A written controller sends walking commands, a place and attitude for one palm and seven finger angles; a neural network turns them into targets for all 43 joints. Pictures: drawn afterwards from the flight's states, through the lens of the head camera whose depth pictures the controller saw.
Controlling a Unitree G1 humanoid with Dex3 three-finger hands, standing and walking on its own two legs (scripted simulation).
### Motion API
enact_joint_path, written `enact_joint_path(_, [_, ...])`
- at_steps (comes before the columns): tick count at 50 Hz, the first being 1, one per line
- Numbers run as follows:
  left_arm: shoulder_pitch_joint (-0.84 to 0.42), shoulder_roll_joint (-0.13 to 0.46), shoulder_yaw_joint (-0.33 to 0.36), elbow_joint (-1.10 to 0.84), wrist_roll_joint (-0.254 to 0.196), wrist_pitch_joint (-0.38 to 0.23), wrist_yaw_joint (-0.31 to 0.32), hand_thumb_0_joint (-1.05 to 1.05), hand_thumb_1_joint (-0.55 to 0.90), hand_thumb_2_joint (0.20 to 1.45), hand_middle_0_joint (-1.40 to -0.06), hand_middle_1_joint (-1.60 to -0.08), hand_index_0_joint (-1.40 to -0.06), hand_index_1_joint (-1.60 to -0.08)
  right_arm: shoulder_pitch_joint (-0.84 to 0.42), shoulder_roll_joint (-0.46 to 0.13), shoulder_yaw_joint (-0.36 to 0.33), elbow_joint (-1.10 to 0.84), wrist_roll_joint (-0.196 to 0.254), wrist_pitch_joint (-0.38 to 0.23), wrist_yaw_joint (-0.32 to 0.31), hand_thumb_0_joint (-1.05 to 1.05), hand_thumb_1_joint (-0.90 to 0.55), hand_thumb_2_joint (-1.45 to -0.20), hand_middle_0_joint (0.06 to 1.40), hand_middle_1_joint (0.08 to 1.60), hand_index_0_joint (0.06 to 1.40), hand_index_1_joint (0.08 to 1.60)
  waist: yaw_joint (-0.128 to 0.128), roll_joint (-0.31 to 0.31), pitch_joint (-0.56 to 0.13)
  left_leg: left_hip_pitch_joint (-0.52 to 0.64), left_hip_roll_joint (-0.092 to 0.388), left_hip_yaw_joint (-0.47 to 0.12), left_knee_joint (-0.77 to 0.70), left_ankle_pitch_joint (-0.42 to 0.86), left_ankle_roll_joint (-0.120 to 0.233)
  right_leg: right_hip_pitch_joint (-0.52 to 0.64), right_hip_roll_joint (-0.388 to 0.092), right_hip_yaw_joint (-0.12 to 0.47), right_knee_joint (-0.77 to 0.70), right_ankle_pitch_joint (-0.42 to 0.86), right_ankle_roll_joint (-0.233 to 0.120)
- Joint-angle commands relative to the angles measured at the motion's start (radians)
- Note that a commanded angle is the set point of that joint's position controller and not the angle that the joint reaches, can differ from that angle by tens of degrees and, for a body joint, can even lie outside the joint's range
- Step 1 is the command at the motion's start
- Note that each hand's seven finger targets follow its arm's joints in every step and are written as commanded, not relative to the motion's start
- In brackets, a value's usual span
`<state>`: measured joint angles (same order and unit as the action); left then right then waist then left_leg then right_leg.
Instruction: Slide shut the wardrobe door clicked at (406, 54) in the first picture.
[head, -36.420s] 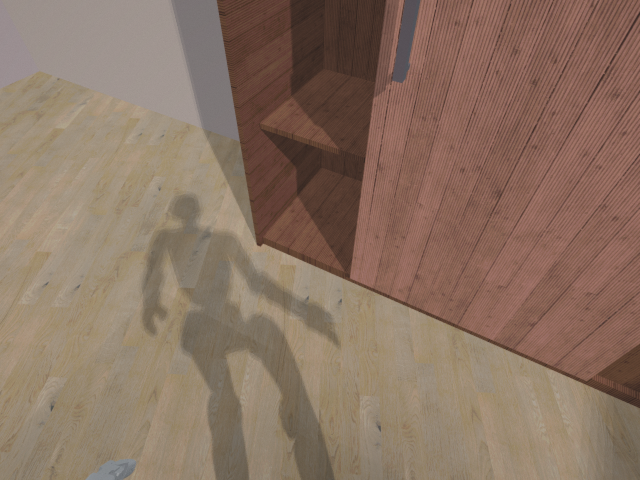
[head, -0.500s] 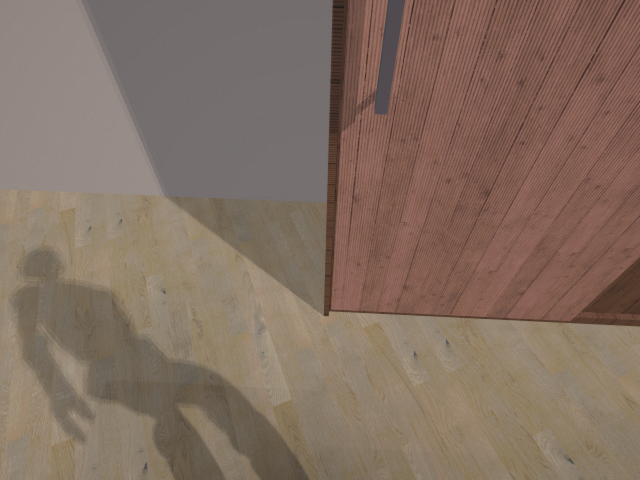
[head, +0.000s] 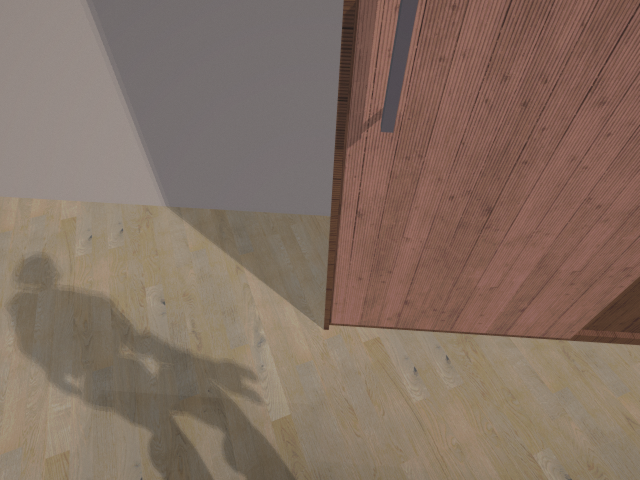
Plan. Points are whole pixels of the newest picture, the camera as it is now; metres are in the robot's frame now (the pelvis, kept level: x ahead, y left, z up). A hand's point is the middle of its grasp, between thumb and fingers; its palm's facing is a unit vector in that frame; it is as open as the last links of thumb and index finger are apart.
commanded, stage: let the arm hang, fingers relaxed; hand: right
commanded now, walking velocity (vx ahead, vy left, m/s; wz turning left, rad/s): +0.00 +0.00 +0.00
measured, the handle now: (398, 52) +0.69 -0.07 +0.21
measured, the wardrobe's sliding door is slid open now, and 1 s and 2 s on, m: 0.00 0.00 0.00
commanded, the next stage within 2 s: look to check the result in 0.02 s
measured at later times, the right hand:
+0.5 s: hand out of the picture +0.11 -0.23 -0.15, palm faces -0.03 +0.94 -0.34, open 7.4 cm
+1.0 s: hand out of the picture +0.13 -0.20 -0.15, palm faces -0.04 +0.95 -0.32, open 7.4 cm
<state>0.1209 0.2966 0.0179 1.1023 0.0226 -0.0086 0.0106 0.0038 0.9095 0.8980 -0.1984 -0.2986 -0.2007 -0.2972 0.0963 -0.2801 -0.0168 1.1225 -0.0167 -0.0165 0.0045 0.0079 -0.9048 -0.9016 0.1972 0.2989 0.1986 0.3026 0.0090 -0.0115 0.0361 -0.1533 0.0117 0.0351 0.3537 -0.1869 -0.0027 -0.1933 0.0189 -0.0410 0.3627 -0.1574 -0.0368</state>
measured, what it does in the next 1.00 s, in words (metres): stands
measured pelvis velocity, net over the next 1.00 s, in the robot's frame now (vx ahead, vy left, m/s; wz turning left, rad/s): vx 0.04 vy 0.03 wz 0.02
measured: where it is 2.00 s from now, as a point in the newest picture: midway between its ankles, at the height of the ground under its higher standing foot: outside the picture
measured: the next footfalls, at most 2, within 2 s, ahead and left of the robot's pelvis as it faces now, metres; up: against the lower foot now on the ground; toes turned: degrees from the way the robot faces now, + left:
none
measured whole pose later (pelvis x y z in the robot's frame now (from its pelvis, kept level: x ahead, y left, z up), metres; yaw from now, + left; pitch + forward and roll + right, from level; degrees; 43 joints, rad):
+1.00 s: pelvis +0.04 +0.03 +0.00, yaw +1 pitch -1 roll +0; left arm 0.12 0.32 0.00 1.12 0.02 0.00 0.02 0.00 0.91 0.90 -0.20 -0.30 -0.20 -0.30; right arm 0.09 -0.31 -0.01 1.13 -0.01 -0.02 0.00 0.01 -0.90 -0.90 0.20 0.30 0.20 0.30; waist 0.01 -0.01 0.05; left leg -0.06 -0.04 0.03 0.28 -0.20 0.04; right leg -0.10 -0.03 -0.04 0.31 -0.19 0.01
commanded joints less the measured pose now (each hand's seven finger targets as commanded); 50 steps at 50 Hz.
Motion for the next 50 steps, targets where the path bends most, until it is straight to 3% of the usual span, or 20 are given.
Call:
enact_joint_path(1, [-0.025,0.192,0.028,-0.045,-0.005,-0.016,0.006,0.0,0.9,0.9,-0.2,-0.3,-0.2,-0.3,-0.032,-0.213,-0.033,-0.046,0.001,-0.017,-0.015,0.0,-0.9,-0.9,0.2,0.3,0.2,0.3,0.002,-0.006,-0.071,0.014,0.114,-0.102,-0.074,0.083,0.04,0.063,-0.145,0.135,-0.076,0.096,0.005])
enact_joint_path(14, [-0.054,0.235,0.019,-0.045,-0.009,-0.012,0.005,0.0,0.9,0.9,-0.2,-0.3,-0.2,-0.3,-0.047,-0.253,-0.027,-0.043,0.004,-0.02,-0.015,0.0,-0.9,-0.9,0.2,0.3,0.2,0.3,0.001,0.008,-0.096,0.058,0.122,-0.108,-0.095,0.172,0.042,0.114,-0.153,0.122,-0.075,0.161,0.013])
enact_joint_path(24, [-0.044,0.23,0.019,-0.038,-0.01,-0.009,0.008,0.0,0.9,0.9,-0.2,-0.3,-0.2,-0.3,-0.042,-0.251,-0.027,-0.044,0.006,-0.022,-0.02,0.0,-0.9,-0.9,0.2,0.3,0.2,0.3,0.003,0.035,-0.101,0.076,0.121,-0.112,-0.099,0.23,0.041,0.132,-0.152,0.108,-0.071,0.172,0.017])
enact_joint_path(26, [-0.045,0.227,0.019,-0.035,-0.008,-0.009,0.009,0.0,0.9,0.9,-0.2,-0.3,-0.2,-0.3,-0.048,-0.248,-0.027,-0.043,0.007,-0.021,-0.021,0.0,-0.9,-0.9,0.2,0.3,0.2,0.3,0.004,0.012,-0.088,0.075,0.124,-0.114,-0.095,0.244,0.043,0.126,-0.151,0.107,-0.074,0.177,0.019])
enact_joint_path(50, [-0.022,0.215,0.024,-0.035,-0.009,-0.008,0.016,0.0,0.9,0.9,-0.2,-0.3,-0.2,-0.3,-0.035,-0.242,-0.034,-0.049,0.008,-0.023,-0.027,0.0,-0.9,-0.9,0.2,0.3,0.2,0.3,0.006,0.015,-0.084,0.096,0.123,-0.125,-0.096,0.331,0.038,0.141,-0.156,0.084,-0.064,0.187,0.025])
